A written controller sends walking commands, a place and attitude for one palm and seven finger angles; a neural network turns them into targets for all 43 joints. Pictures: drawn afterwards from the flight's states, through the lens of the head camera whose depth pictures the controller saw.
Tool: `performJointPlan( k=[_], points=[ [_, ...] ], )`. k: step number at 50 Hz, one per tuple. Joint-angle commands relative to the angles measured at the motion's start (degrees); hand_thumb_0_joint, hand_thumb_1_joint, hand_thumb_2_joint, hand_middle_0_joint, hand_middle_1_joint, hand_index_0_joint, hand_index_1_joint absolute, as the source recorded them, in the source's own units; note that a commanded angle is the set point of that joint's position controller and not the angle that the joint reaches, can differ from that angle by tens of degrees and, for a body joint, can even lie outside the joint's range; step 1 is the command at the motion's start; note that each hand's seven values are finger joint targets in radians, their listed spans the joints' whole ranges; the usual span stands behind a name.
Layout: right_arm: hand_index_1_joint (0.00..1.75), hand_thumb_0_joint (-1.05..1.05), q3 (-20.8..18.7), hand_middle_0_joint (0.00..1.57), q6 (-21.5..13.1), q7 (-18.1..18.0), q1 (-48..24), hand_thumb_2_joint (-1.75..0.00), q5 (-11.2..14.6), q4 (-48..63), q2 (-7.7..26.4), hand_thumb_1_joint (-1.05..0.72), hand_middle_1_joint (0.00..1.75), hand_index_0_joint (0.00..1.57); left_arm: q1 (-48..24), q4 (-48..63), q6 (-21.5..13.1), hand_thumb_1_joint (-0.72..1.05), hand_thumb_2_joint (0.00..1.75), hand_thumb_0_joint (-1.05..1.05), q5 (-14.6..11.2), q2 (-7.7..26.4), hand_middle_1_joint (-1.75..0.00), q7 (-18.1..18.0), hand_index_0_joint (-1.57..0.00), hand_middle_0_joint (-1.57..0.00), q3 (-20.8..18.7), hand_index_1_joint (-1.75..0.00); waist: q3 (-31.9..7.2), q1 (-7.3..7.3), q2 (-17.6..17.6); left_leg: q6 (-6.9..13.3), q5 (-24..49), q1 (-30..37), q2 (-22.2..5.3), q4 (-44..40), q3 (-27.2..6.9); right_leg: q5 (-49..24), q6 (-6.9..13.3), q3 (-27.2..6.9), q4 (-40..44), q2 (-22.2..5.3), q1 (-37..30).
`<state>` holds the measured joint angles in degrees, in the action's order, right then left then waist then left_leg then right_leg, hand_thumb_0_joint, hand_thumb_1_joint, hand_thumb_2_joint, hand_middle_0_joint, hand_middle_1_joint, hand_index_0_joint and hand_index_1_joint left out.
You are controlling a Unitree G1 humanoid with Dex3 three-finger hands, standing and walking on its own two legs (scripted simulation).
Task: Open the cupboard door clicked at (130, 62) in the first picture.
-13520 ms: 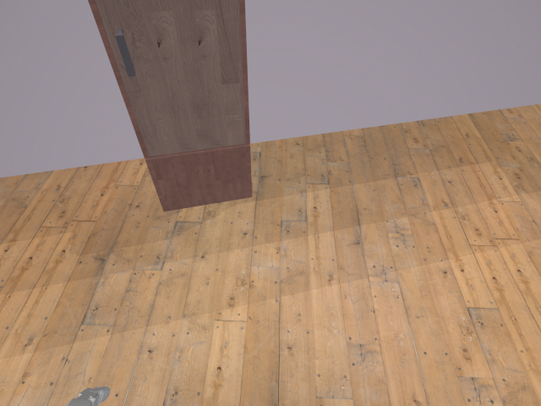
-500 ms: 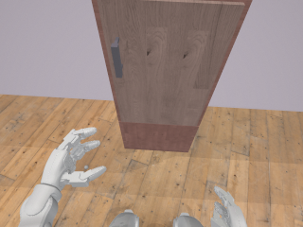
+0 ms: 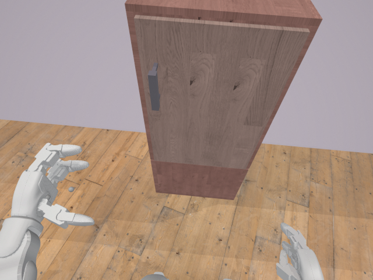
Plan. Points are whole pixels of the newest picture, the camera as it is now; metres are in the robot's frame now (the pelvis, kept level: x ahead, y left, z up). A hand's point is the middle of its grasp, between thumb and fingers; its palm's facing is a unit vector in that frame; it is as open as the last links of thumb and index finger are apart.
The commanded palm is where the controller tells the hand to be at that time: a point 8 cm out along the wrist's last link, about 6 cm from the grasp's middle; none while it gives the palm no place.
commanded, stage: raise the hand with hooked fingers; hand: left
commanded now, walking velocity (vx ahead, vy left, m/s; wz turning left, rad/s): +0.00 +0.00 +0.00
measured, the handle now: (155, 87) +0.58 +0.13 +0.07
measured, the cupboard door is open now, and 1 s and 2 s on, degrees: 0 0 0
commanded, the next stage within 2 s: move the hooked fingers beside the handle in 0.82 s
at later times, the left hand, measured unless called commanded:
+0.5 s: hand (71, 166) +0.31 +0.25 +0.09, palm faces -0.05 -1.00 -0.03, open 14.0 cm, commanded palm +0.27 +0.31 +0.09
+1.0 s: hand (69, 167) +0.30 +0.25 +0.09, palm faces +0.00 -1.00 -0.02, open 14.0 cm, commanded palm +0.28 +0.30 +0.09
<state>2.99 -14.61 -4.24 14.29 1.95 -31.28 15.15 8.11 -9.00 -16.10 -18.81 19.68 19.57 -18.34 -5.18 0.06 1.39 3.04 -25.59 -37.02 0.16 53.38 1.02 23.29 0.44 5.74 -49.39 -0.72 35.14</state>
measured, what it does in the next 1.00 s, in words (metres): stands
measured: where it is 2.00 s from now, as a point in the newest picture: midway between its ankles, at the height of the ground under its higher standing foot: outside the picture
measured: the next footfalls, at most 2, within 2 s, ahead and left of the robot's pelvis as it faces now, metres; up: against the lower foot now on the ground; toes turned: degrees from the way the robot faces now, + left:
none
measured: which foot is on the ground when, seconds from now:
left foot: down 0.00-1.00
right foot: down 0.00-1.00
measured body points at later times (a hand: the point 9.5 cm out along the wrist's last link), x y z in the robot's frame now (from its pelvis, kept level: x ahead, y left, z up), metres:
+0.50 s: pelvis +0.01 -0.01 +0.01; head +0.05 -0.01 +0.46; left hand +0.30 +0.31 +0.09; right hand +0.15 -0.27 -0.07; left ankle +0.01 +0.08 -0.69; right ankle +0.01 -0.12 -0.69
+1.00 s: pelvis +0.00 -0.02 +0.01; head +0.04 -0.01 +0.46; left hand +0.29 +0.31 +0.09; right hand +0.16 -0.26 -0.07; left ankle +0.01 +0.08 -0.69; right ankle +0.01 -0.12 -0.69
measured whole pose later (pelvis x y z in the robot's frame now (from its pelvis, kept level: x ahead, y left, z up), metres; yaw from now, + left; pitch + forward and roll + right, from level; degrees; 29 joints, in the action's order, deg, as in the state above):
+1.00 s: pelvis +0.00 -0.02 +0.01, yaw -1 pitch +8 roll -2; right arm 3.3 -12.0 -4.7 15.8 2.2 -33.0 16.5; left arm -5.0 -27.3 -15.2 -20.5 23.6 30.2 -24.7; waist -3.8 0.3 1.7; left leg 2.0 -23.1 -32.5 -0.4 47.6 1.3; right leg 21.2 1.5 5.2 -44.6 0.2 31.5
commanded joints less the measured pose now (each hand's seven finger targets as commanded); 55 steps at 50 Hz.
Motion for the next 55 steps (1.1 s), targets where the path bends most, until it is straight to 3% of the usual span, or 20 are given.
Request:
performJointPlan(
  k=[1, 5, 8, 9, 13, 15, 16, 18, 20, 25, 32, 36, 39, 46, 49, 51, 54, 55],
  points=[
    [0.3, 0.0, -3.6, 0.2, -1.7, -0.7, -0.6, -0.9, 0.5, 6.5, 9.2, -0.9, 0.3, 0.2, -12.1, 4.6, -0.9, -0.5, 0.3, 0.0, -0.6, 10.8, -1.2, 4.2, -0.3, -0.3, -4.0, -1.2, -8.6, 1.1, 3.3, -2.9, 15.5, 8.0, -0.6, -10.5, -4.4, -11.0, 1.4, -1.5, 6.1, 2.3, -4.5],
    [0.3, 0.0, -3.4, 0.2, -1.7, -1.2, -0.6, -0.9, 0.3, 7.0, 9.3, -0.9, 0.3, 0.2, -16.4, 6.2, 0.1, -0.5, 0.3, 0.0, -1.6, 16.0, -1.2, 7.2, -0.3, -0.3, -7.9, -1.2, -15.2, -0.01, 4.2, -2.7, 20.3, 11.8, -0.5, -10.5, -4.5, -15.1, 1.6, -2.1, 6.5, 2.3, -8.9],
    [0.3, 0.0, -3.1, 0.2, -1.7, -1.4, -0.9, -0.9, 0.2, 6.3, 9.0, -0.9, 0.3, 0.2, -18.5, 5.1, -1.4, -0.5, 0.3, 0.0, -3.0, 18.0, -1.2, 7.3, -0.3, -0.3, -10.9, -1.2, -14.3, -0.2, 2.1, -2.7, 20.2, 11.8, -0.5, -11.2, -4.6, -15.2, 1.6, -2.2, 7.3, 2.5, -9.9],
    [0.3, 0.0, -3.0, 0.2, -1.5, -1.4, -0.8, -0.9, 0.0, 6.2, 9.3, -0.9, 0.3, 0.2, -19.7, 4.1, -1.8, -0.5, 0.3, 0.0, -3.1, 19.7, -1.2, 7.3, -0.3, -0.3, -12.2, -1.2, -13.2, -0.55, 3.0, -2.7, 20.2, 11.4, -0.4, -11.0, -4.6, -15.0, 1.9, -2.3, 7.2, 2.8, -9.7],
    [0.3, 0.0, -2.9, 0.2, -1.0, -1.6, -0.8, -0.9, 0.4, 5.1, 9.4, -0.9, 0.3, 0.2, -22.5, -3.7, -1.4, -0.5, 0.3, 0.0, -3.4, 18.4, -1.2, 8.5, -0.3, -0.3, -11.6, -1.2, -9.3, 0.51, 2.1, -2.3, 15.8, 9.3, -0.2, -12.1, -3.9, -12.2, 1.6, -2.8, 8.9, 2.2, -8.6],
    [0.3, 0.0, -2.9, 0.2, -0.8, -1.6, -0.5, -0.9, 0.5, 5.3, 9.6, -0.9, 0.3, 0.2, -24.4, -4.9, -0.4, -0.5, 0.3, 0.0, -2.8, 19.7, -1.2, 10.1, -0.3, -0.3, -11.4, -1.2, -11.3, 0.12, 5.5, -2.3, 18.0, 10.9, -0.1, -12.2, -3.6, -14.3, 1.9, -3.2, 9.0, 2.0, -10.0],
    [0.3, 0.0, -3.0, 0.2, -0.8, -1.6, -0.3, -0.9, 0.5, 5.4, 9.6, -0.9, 0.3, 0.2, -24.6, -5.4, 0.2, -0.5, 0.3, 0.0, -2.8, 20.0, -1.2, 10.8, -0.3, -0.3, -11.4, -1.2, -12.3, 0.09, 5.2, -2.1, 18.6, 11.6, -0.1, -12.3, -3.5, -15.1, 1.8, -3.3, 9.3, 2.0, -10.7],
    [0.3, 0.0, -3.2, 0.2, -0.9, -1.4, 0.0, -0.9, 0.7, 6.0, 9.6, -0.9, 0.3, 0.2, -21.8, -6.1, 1.1, -0.5, 0.3, 0.0, -2.8, 17.4, -1.2, 12.0, -0.3, -0.3, -9.2, -1.2, -12.8, 0.02, 3.6, -1.8, 20.0, 11.9, -0.2, -12.4, -3.3, -16.4, 1.6, -3.2, 9.6, 1.9, -11.1],
    [0.3, 0.0, -3.5, 0.2, -1.0, -0.9, 0.3, -0.9, 0.5, 6.5, 9.9, -0.9, 0.3, 0.2, -21.0, -4.3, 0.8, -0.5, 0.3, 0.0, -3.1, 18.2, -1.2, 12.7, -0.3, -0.3, -9.7, -1.2, -14.3, -0.3, 2.7, -1.7, 22.5, 12.5, -0.1, -11.9, -3.3, -19.0, 1.5, -3.5, 9.3, 2.1, -12.2],
    [0.3, 0.0, -3.7, 0.2, -0.5, -0.3, 0.6, -0.9, 0.1, 6.5, 9.9, -0.9, 0.3, 0.2, -22.3, -4.1, -1.3, -0.5, 0.3, 0.0, -3.8, 21.8, -1.2, 10.4, -0.3, -0.3, -14.4, -1.2, -12.0, -0.68, 1.4, -1.9, 20.8, 10.4, 0.0, -12.4, -3.1, -17.6, 1.6, -3.4, 9.2, 2.3, -11.7],
    [0.3, 0.0, -3.8, 0.2, -0.4, -0.4, 1.0, -0.9, 0.2, 6.3, 9.3, -0.9, 0.3, 0.2, -22.1, -3.0, -3.2, -0.5, 0.3, 0.0, -2.3, 19.1, -1.2, 9.2, -0.3, -0.3, -11.6, -1.2, -13.9, -0.02, 5.9, -1.7, 20.7, 12.9, -0.1, -12.6, -2.4, -17.3, 1.4, -3.9, 9.4, 2.0, -11.3],
    [0.3, 0.0, -3.6, 0.2, 0.0, -0.7, 0.5, -0.9, 0.3, 6.1, 9.7, -0.9, 0.3, 0.2, -22.8, -5.4, -2.2, -0.5, 0.3, 0.0, -3.1, 19.1, -1.2, 10.5, -0.3, -0.3, -11.6, -1.2, -11.4, 0.59, 1.5, -1.5, 17.5, 10.3, -0.1, -12.7, -2.5, -15.7, 1.2, -4.4, 10.3, 2.0, -11.3],
    [0.3, 0.0, -3.5, 0.2, 0.1, -0.9, 0.3, -0.9, 0.2, 6.2, 10.0, -0.9, 0.3, 0.2, -24.0, -6.0, -2.1, -0.5, 0.3, 0.0, -3.9, 20.6, -1.2, 11.0, -0.3, -0.3, -13.2, -1.2, -11.4, 0.17, 1.1, -1.5, 17.0, 9.9, 0.0, -12.5, -2.5, -15.2, 1.3, -4.8, 10.3, 1.9, -11.9],
    [0.3, 0.0, -3.3, 0.2, -0.2, -0.9, 0.0, -0.9, 0.3, 6.3, 9.2, -0.9, 0.3, 0.2, -24.0, -5.1, -3.0, -0.5, 0.3, 0.0, -3.2, 19.0, -1.2, 10.7, -0.3, -0.3, -11.4, -1.2, -12.7, 0.07, 3.6, -1.6, 17.9, 11.4, 0.0, -12.7, -2.6, -15.6, 1.4, -4.5, 10.0, 1.8, -11.6],
    [0.3, 0.0, -3.1, 0.2, 0.2, -1.2, 0.3, -0.9, 0.3, 5.4, 9.8, -0.9, 0.3, 0.2, -30.0, -8.8, -2.6, -0.5, 0.3, 0.0, -2.8, 18.7, -1.2, 10.6, -0.3, -0.3, -10.0, -1.2, -8.5, 1.79, 0.8, -1.6, 14.0, 9.5, -0.2, -12.7, -3.2, -11.6, 1.3, -4.2, 10.3, 2.2, -8.0],
    [0.3, 0.0, -3.0, 0.2, 0.5, -1.8, 0.4, -0.9, 0.6, 4.4, 9.9, -0.9, 0.3, 0.2, -36.7, -12.0, -2.5, -0.5, 0.3, 0.0, -2.2, 19.2, -1.2, 10.4, -0.3, -0.3, -9.4, -1.2, -7.0, 2.97, 1.1, -1.6, 9.6, 8.4, -0.2, -13.0, -3.3, -6.7, 1.1, -4.6, 11.2, 1.9, -5.8],
    [0.3, 0.0, -3.1, 0.2, 0.3, -2.2, 1.0, -0.9, 0.5, 4.1, 10.2, -0.9, 0.3, 0.2, -41.8, -12.4, -3.2, -0.5, 0.3, 0.0, -0.8, 20.6, -1.2, 10.2, -0.3, -0.3, -8.5, -1.2, -10.8, 2.69, 3.7, -1.6, 10.0, 10.1, -0.1, -12.7, -3.8, -6.5, 1.5, -4.8, 10.4, 1.8, -6.1],
    [0.3, 0.0, -3.1, 0.2, 0.3, -2.1, 1.4, -0.9, 0.4, 4.1, 9.9, -0.9, 0.3, 0.2, -42.4, -11.9, -3.5, -0.5, 0.3, 0.0, -0.2, 20.3, -1.2, 10.0, -0.3, -0.3, -8.0, -1.2, -13.8, 2.34, 4.9, -1.6, 11.7, 11.6, -0.1, -12.7, -3.9, -8.2, 1.5, -4.7, 10.0, 1.8, -6.9]
  ],
)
